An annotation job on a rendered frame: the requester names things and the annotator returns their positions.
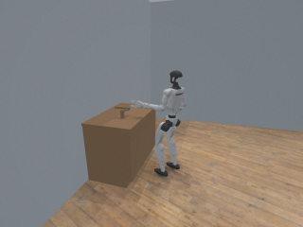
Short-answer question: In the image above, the counter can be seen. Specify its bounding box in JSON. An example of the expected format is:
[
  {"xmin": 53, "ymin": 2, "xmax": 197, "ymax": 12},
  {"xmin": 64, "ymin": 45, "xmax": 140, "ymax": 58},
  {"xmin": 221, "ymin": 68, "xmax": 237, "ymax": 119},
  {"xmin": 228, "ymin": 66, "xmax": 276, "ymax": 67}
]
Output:
[{"xmin": 81, "ymin": 103, "xmax": 156, "ymax": 188}]

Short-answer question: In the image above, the left robot upper arm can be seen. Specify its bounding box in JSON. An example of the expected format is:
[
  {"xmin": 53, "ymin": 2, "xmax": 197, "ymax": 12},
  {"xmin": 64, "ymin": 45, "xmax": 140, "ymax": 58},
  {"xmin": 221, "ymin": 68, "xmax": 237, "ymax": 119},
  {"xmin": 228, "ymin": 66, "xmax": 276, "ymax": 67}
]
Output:
[{"xmin": 160, "ymin": 89, "xmax": 172, "ymax": 112}]

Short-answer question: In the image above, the robot left foot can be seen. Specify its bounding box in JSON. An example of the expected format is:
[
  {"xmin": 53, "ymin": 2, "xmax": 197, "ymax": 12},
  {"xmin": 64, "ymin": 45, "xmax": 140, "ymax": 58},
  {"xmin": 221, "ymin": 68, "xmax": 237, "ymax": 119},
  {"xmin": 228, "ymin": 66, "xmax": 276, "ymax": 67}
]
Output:
[{"xmin": 154, "ymin": 168, "xmax": 169, "ymax": 177}]

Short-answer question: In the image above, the right robot upper arm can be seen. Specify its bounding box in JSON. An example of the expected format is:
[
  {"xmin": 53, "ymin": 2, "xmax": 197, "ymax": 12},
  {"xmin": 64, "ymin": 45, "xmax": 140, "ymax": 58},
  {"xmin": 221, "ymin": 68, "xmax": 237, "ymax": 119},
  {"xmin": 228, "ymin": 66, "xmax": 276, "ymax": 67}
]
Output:
[{"xmin": 180, "ymin": 87, "xmax": 187, "ymax": 108}]

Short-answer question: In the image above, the robot left forearm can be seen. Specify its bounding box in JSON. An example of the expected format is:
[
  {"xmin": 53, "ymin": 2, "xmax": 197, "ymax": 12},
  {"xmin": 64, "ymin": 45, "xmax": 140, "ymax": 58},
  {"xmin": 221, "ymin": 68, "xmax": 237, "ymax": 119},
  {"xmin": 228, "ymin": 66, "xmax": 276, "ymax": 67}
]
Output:
[{"xmin": 142, "ymin": 103, "xmax": 163, "ymax": 111}]

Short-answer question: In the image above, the robot left thigh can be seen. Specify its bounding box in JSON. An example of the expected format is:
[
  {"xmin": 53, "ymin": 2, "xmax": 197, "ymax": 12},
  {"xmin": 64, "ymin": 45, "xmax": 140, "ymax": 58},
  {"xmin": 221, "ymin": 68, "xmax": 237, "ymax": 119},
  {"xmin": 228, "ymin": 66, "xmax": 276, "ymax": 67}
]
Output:
[{"xmin": 155, "ymin": 121, "xmax": 170, "ymax": 151}]

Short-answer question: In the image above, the robot left hand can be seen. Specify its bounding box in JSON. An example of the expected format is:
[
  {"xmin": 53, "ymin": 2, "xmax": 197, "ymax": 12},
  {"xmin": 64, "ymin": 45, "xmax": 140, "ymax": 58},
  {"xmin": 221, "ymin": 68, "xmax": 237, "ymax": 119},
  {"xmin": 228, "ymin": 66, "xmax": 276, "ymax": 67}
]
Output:
[{"xmin": 130, "ymin": 100, "xmax": 143, "ymax": 109}]

